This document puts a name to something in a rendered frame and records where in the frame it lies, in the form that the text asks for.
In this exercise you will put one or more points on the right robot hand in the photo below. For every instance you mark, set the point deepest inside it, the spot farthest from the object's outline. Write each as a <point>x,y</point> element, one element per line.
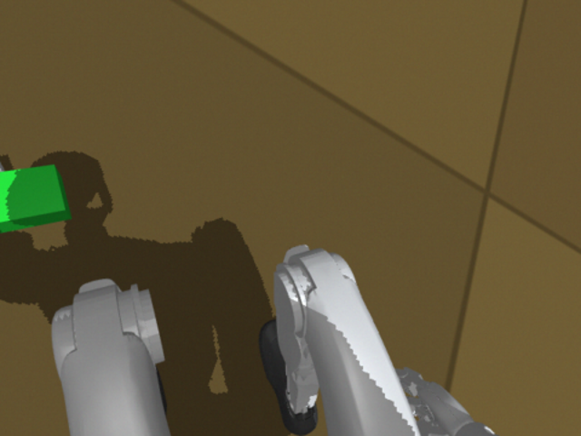
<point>440,414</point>

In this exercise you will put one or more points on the right robot foot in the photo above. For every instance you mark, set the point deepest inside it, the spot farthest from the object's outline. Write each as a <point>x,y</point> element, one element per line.
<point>274,366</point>

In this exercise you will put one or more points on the carton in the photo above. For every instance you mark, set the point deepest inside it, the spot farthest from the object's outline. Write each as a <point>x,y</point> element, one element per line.
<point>30,197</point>

